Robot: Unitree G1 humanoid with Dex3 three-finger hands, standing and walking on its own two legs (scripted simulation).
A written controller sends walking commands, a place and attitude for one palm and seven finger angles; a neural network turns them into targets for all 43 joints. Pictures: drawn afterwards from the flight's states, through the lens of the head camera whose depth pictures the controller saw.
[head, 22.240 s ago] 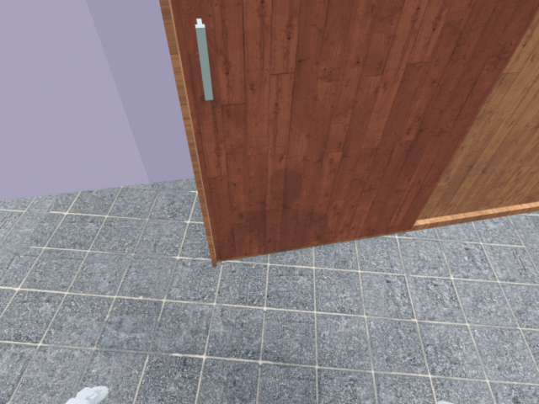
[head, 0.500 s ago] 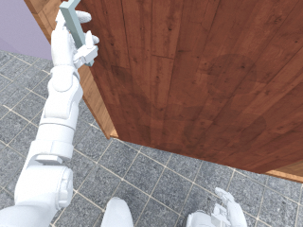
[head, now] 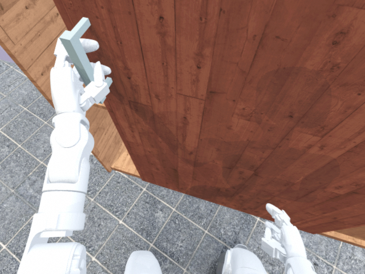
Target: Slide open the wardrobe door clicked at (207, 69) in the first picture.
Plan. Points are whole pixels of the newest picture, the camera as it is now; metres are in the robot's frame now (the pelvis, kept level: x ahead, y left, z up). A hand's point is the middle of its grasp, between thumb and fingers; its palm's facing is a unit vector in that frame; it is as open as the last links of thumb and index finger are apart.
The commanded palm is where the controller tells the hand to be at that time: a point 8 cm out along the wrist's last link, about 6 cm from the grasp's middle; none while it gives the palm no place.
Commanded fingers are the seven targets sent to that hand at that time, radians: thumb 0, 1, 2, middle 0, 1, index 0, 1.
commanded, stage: step sideways, sliding the door along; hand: left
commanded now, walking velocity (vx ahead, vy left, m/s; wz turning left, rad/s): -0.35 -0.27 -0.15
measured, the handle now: (92, 65) +0.42 +0.28 +0.15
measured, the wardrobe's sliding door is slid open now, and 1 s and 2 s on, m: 0.20 0.52 0.52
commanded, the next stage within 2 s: stop walking and hold the door there in 0.98 s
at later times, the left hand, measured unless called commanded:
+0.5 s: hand (219, 119) +0.35 +0.03 +0.15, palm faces +0.13 -0.99 -0.01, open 5.7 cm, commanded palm +0.32 +0.03 +0.13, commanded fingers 0.00 0.90 0.90 -0.45 -1.40 -0.45 -1.40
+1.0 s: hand (279, 136) +0.34 -0.07 +0.14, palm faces +0.27 -0.96 -0.04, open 6.4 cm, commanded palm +0.30 -0.10 +0.14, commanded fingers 0.00 0.90 0.90 -0.45 -1.40 -0.45 -1.40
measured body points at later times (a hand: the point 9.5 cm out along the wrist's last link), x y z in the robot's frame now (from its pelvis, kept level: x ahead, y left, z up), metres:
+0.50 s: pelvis -0.01 -0.11 +0.01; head +0.09 -0.08 +0.45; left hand +0.34 +0.08 +0.15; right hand +0.18 -0.31 -0.08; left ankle +0.01 +0.05 -0.73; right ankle -0.01 -0.29 -0.65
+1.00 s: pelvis -0.07 -0.24 -0.01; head +0.02 -0.22 +0.43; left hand +0.32 -0.02 +0.15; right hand +0.08 -0.51 -0.11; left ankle -0.06 -0.15 -0.73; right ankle -0.04 -0.35 -0.70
